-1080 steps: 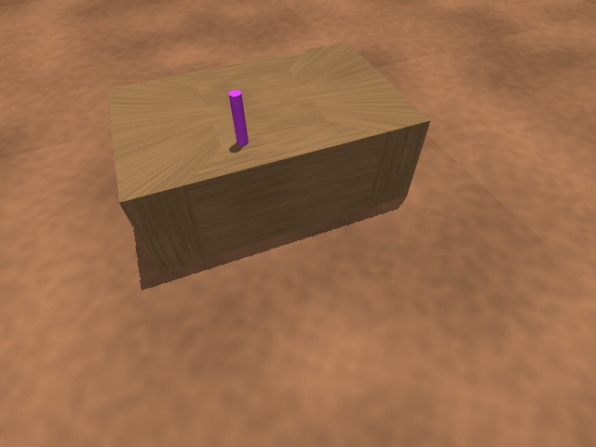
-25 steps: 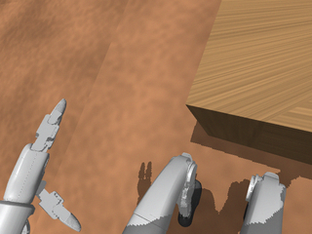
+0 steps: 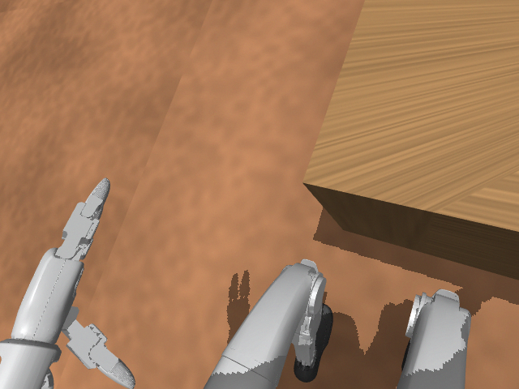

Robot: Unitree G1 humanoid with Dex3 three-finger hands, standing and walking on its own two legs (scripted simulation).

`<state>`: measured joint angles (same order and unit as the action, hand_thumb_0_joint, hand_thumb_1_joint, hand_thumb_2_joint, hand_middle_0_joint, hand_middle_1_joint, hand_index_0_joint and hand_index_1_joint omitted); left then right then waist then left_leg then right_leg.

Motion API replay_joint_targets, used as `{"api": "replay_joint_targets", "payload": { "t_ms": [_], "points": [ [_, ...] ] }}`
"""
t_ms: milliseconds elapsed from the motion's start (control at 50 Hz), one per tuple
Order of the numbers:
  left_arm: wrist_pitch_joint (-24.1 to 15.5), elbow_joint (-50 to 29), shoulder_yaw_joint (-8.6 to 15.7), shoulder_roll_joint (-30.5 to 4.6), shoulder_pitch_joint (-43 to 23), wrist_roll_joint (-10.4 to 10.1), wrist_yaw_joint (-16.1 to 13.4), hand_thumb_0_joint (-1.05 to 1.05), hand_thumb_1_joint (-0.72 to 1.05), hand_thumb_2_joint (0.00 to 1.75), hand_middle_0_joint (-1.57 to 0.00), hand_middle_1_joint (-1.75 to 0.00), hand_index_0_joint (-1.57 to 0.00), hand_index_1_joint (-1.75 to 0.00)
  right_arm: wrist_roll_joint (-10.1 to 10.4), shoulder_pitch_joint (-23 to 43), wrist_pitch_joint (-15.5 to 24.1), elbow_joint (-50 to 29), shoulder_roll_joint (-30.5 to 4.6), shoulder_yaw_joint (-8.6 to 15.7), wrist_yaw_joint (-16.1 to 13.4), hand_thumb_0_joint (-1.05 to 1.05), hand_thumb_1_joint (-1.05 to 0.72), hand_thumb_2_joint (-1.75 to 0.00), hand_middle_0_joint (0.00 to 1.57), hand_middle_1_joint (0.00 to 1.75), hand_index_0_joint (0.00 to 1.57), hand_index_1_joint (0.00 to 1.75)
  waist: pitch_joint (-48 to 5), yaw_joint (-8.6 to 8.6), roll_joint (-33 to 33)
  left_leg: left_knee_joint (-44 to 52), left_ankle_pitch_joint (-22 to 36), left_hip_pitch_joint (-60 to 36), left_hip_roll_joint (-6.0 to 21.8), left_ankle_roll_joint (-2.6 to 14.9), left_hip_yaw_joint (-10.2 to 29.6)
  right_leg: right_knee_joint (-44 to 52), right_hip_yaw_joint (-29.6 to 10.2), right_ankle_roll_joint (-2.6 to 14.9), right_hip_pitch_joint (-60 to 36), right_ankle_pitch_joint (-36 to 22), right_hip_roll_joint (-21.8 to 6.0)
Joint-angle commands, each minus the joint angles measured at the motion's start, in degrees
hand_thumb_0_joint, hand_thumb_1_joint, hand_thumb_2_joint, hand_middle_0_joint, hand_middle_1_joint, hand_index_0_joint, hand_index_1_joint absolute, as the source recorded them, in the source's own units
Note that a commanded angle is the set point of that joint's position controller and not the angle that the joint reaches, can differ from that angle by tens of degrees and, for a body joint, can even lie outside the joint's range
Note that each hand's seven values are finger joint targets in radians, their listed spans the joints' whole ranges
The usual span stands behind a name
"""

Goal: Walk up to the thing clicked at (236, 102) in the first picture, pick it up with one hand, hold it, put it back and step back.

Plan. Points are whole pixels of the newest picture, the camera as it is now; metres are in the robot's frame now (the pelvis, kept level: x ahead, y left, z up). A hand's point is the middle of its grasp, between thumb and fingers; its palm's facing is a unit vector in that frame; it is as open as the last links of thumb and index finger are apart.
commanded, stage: withdraw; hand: right
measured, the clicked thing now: out of the picture +0.48 -0.35 -0.02
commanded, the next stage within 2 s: rise in 0.30 s
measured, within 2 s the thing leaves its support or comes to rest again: neither
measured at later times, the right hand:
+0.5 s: hand out of the picture +0.46 -0.40 +0.06, palm faces +0.52 +0.85 -0.12, open 17.6 cm
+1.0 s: hand out of the picture +0.37 -0.38 +0.11, palm faces +0.40 +0.85 -0.34, open 17.6 cm
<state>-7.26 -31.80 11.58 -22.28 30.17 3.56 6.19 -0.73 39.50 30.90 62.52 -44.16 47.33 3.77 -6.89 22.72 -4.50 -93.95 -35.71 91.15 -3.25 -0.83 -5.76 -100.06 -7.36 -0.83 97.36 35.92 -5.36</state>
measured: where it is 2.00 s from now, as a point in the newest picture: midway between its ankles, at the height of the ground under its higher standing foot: (358, 373)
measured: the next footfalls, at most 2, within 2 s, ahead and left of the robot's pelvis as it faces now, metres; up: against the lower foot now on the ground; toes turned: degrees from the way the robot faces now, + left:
none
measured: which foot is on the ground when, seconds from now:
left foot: down 0.00-1.00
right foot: down 0.00-1.00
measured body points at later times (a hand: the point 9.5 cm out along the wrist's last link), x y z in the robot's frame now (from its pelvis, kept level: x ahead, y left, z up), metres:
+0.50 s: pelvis +0.01 -0.01 +0.08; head +0.17 -0.10 +0.50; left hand +0.21 +0.23 +0.17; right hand +0.43 -0.44 +0.07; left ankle +0.07 +0.13 -0.51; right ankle +0.06 -0.12 -0.51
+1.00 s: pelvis +0.06 -0.03 +0.17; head +0.12 -0.07 +0.61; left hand +0.25 +0.16 +0.15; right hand +0.35 -0.42 +0.14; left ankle +0.07 +0.13 -0.51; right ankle +0.06 -0.12 -0.51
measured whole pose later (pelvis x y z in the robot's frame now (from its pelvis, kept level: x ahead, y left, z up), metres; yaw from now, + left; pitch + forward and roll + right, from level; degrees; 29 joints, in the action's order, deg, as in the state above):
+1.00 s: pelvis +0.06 -0.03 +0.17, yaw -6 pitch +17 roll +4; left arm 7.5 -0.8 -4.9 -12.3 22.8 -2.5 1.9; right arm -0.2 18.3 1.0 53.1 -30.0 20.2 -3.3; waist -10.3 6.7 0.6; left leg -53.5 -26.4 44.3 -0.2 -2.0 -1.3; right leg -59.6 -0.8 1.3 49.7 27.4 -2.7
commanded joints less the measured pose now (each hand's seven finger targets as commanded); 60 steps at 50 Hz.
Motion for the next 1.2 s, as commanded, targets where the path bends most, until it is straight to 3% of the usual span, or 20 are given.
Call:
{"api": "replay_joint_targets", "payload": {
  "t_ms": [0,140,220,280,340,380,400,420,460,560,600,680,740,800,840,920,980,1080,1140,1180],
  "points": [
    [-0.9,-0.2,11.4,-10.8,4.1,-0.6,-2.3,0.0,-0.57,0.06,-0.05,-0.03,-0.04,-0.05,-0.2,17.3,3.9,-17.6,-21.7,1.2,0.7,0.0,0.53,-0.05,0.06,0.06,0.06,0.06,-35.1,-4.12,34.2,8.7,16.2,-9.6,-0.8,2.77,0.5,13.1,1.3,-0.26,-41.2,-23.8,0.4],
    [2.1,-3.0,6.9,-9.1,3.5,-0.9,-2.6,0.0,-0.56,0.07,-0.05,-0.04,-0.03,-0.06,0.3,16.8,-1.5,-22.0,-20.3,-0.9,1.7,0.0,0.61,-0.04,0.04,0.06,0.05,0.06,-41.2,-7.04,33.1,15.6,18.2,-20.1,-1.0,2.42,0.7,19.0,1.6,-0.2,-47.8,-23.8,0.8],
    [3.8,-3.3,8.4,-11.0,3.3,-1.5,-3.7,0.0,-0.56,0.07,-0.05,-0.04,-0.03,-0.05,1.0,15.4,-5.5,-19.5,-20.2,-1.3,1.7,0.0,0.61,-0.04,0.04,0.06,0.05,0.06,-36.2,-6.96,29.1,20.0,17.6,-24.5,-0.7,2.11,1.0,22.4,2.1,0.02,-46.6,-20.4,1.3],
    [4.8,3.0,4.9,-7.3,1.8,-1.8,-4.0,0.0,-0.57,0.07,-0.05,-0.04,-0.04,-0.06,2.0,9.5,-7.5,-7.4,-11.8,-5.3,2.3,0.0,0.61,-0.06,0.03,0.07,0.05,0.07,-20.2,-7.06,20.7,22.8,13.6,-22.3,-0.8,2.21,0.7,26.0,2.0,0.58,-38.6,-14.8,1.2],
    [4.2,0.8,2.0,-6.2,-1.0,-1.8,-4.2,0.0,-0.58,0.06,-0.06,-0.04,-0.04,-0.06,3.3,12.8,-6.6,-6.1,-11.0,-5.5,2.1,0.0,0.61,-0.06,0.03,0.07,0.05,0.07,-17.6,-7.39,15.2,25.6,10.7,-24.0,-0.6,2.01,1.9,28.4,1.6,1.21,-36.8,-10.2,0.9],
    [3.6,0.0,-0.3,-5.0,0.6,-1.4,-4.3,0.0,-0.57,0.06,-0.05,-0.04,-0.04,-0.05,3.2,16.1,-5.1,-4.1,-9.9,-7.2,2.1,0.0,0.6,-0.06,0.04,0.07,0.06,0.07,-16.8,-5.56,13.8,26.8,10.2,-24.5,-0.7,1.83,2.4,28.8,1.8,1.59,-36.3,-8.8,1.0],
    [3.2,0.6,-1.0,-4.3,1.7,-1.4,-4.4,0.0,-0.57,0.04,-0.06,-0.03,-0.06,-0.04,3.2,17.5,-3.9,-5.5,-10.3,-7.6,2.2,0.0,0.56,-0.01,0.07,0.04,0.08,0.04,-17.9,-5.27,14.3,27.3,10.3,-25.4,-0.5,1.75,3.0,28.8,1.9,1.66,-36.9,-8.8,1.1],
    [4.7,-0.7,-2.9,-5.6,0.0,-2.7,-4.3,0.0,-0.54,0.04,-0.07,-0.05,-0.06,-0.05,-4.5,9.4,-10.3,4.5,-26.8,-7.0,-0.9,0.0,0.49,-0.07,0.05,0.06,0.06,0.06,-21.7,-11.08,18.0,30.8,10.8,-31.8,-0.2,1.91,5.7,32.3,3.1,0.9,-42.7,-12.1,1.7],
    [6.2,0.9,-3.7,-4.1,5.2,-2.5,-3.4,0.0,-0.5,0.05,-0.06,-0.06,-0.07,-0.05,-3.0,20.7,-12.7,-4.0,-19.2,-10.5,-2.1,0.0,0.5,-0.06,0.05,0.06,0.06,0.06,-25.7,-6.66,20.8,31.7,14.6,-33.6,-0.3,1.7,4.8,32.8,3.2,0.73,-48.1,-15.5,1.6],
    [8.5,10.6,-2.1,-5.6,6.2,-2.8,-2.8,0.0,-0.32,0.12,-0.03,-0.04,-0.03,-0.04,-4.9,22.3,-16.8,-16.5,-32.0,-4.7,-5.1,0.0,0.4,-0.1,0.05,0.06,0.06,0.06,-37.2,-12.83,34.0,32.3,21.3,-34.6,-0.4,2.3,2.6,36.1,3.9,-0.69,-65.5,-29.0,2.2],
    [8.9,15.3,-1.1,-6.4,3.5,-2.5,-3.3,0.0,-0.16,0.28,-0.15,-0.2,-0.15,-0.2,-4.1,24.0,-17.7,-17.8,-26.0,-8.6,-6.1,0.0,0.55,-0.05,0.05,0.05,0.05,0.05,-37.4,-12.52,32.3,33.4,21.5,-34.3,-0.7,2.33,1.9,36.9,3.7,-0.64,-68.3,-30.5,2.1],
    [9.5,20.2,-13.0,0.2,-13.6,-2.5,-4.3,0.0,0.16,0.6,-0.15,-0.21,-0.15,-0.21,-4.3,16.8,-19.4,2.0,-14.3,-14.6,-8.2,0.0,0.56,-0.05,0.05,0.05,0.05,0.05,-22.0,-15.71,21.7,36.3,17.4,-35.4,-0.9,2.61,0.6,41.6,2.9,-0.81,-56.7,-23.3,2.0],
    [9.4,14.0,-15.7,2.5,-18.9,-2.5,-5.1,0.0,0.4,0.69,-0.16,-0.24,-0.16,-0.24,-4.5,19.4,-19.0,-2.1,-13.5,-15.7,-8.7,0.0,0.56,-0.05,0.05,0.05,0.05,0.05,-31.9,-16.83,22.3,37.9,21.8,-44.2,-1.0,2.49,0.8,43.7,3.1,-1.37,-62.5,-27.6,1.6],
    [11.2,18.2,-11.2,-1.5,-4.4,-3.0,-5.5,0.0,0.61,0.73,-0.17,-0.25,-0.17,-0.25,-3.6,1.3,-20.9,1.0,-6.2,-19.2,-7.9,0.0,0.56,-0.05,0.05,0.05,0.05,0.05,-28.9,-13.75,17.6,40.1,27.1,-47.1,-1.3,2.15,-0.1,45.3,2.9,-1.1,-68.6,-36.3,1.7],
    [13.0,21.4,-6.4,-4.8,3.2,-4.2,-5.7,0.0,0.63,0.74,-0.17,-0.25,-0.17,-0.25,-2.1,-6.2,-23.2,-3.7,-5.4,-19.9,-7.6,0.0,0.54,-0.06,0.05,0.05,0.05,0.05,-24.1,-12.23,14.1,42.0,28.4,-47.3,-1.5,1.95,-0.6,47.1,3.1,-0.42,-70.2,-39.6,1.8],
    [14.6,28.9,-8.6,-0.3,-1.5,-6.4,-5.6,0.0,0.81,0.85,-0.19,-0.28,-0.19,-0.28,1.2,-11.0,-28.1,-19.7,4.7,-28.0,-6.8,0.0,0.61,-0.01,0.05,0.04,0.05,0.04,-15.9,-14.74,12.5,43.5,26.0,-46.4,-0.4,2.16,0.3,50.1,4.3,0.38,-68.3,-35.1,2.2],
    [13.8,29.4,-9.4,0.6,-6.2,-6.9,-6.1,0.0,0.9,0.9,-0.2,-0.3,-0.2,-0.3,1.7,-10.1,-28.7,-35.0,3.5,-28.9,-7.6,0.0,0.6,-0.03,0.05,0.05,0.05,0.05,-17.4,-18.15,17.7,45.1,24.7,-50.2,0.6,2.61,1.2,53.3,4.9,-0.36,-71.8,-33.0,2.3],
    [12.5,23.0,-12.3,3.0,-13.3,-6.6,-8.0,0.0,0.9,0.9,-0.2,-0.3,-0.2,-0.3,2.6,-23.1,-27.1,-48.8,9.0,-31.1,-9.9,0.0,0.59,-0.03,0.05,0.05,0.05,0.05,-20.9,-21.15,16.4,47.1,27.2,-59.2,1.5,2.62,1.7,55.1,5.3,-1.17,-76.1,-35.0,2.6],
    [13.2,29.5,-12.2,4.8,-8.5,-6.1,-9.2,0.0,0.9,0.9,-0.2,-0.3,-0.2,-0.3,3.1,-39.2,-27.6,-48.3,16.3,-34.6,-10.3,0.0,0.6,-0.02,0.05,0.04,0.05,0.04,-13.9,-21.78,14.0,48.4,27.5,-61.5,1.8,2.54,2.0,55.7,6.7,-0.76,-73.1,-34.1,3.5],
    [13.1,29.3,-11.3,4.2,-11.0,-5.7,-9.7,0.0,0.9,0.9,-0.2,-0.3,-0.2,-0.3,3.1,-40.4,-27.8,-53.3,17.3,-35.9,-10.6,0.0,0.6,-0.03,0.05,0.05,0.05,0.05,-14.8,-22.14,14.6,48.9,27.8,-62.3,2.1,2.4,2.6,55.8,7.3,-0.48,-72.8,-33.0,3.7]
  ]
}}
